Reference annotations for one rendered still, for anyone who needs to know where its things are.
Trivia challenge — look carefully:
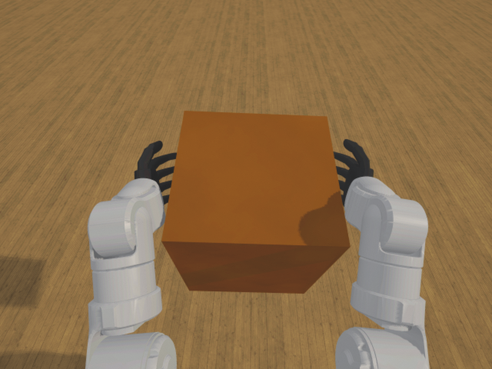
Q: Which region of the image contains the carton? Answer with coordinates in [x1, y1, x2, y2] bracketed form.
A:
[161, 111, 350, 294]

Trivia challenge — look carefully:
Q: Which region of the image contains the robot left forearm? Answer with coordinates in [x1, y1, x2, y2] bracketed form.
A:
[85, 178, 166, 369]

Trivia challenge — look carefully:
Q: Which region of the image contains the robot right forearm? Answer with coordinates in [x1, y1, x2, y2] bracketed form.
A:
[344, 177, 430, 369]

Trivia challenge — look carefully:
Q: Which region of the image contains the robot left hand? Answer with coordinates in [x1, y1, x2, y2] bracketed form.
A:
[135, 141, 177, 205]

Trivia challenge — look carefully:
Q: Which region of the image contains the left robot upper arm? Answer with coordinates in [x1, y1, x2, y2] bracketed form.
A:
[88, 332, 177, 369]

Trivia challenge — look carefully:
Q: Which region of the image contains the robot right hand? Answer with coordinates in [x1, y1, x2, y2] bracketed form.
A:
[334, 139, 374, 206]

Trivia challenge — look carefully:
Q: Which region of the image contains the right robot upper arm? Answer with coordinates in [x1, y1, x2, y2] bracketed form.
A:
[335, 327, 428, 369]

